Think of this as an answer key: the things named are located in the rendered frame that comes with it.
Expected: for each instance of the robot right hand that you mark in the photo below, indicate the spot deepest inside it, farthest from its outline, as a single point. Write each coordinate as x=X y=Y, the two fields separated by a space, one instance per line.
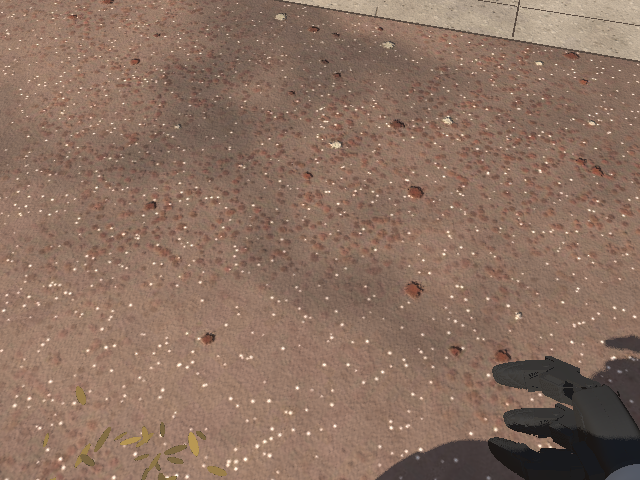
x=599 y=431

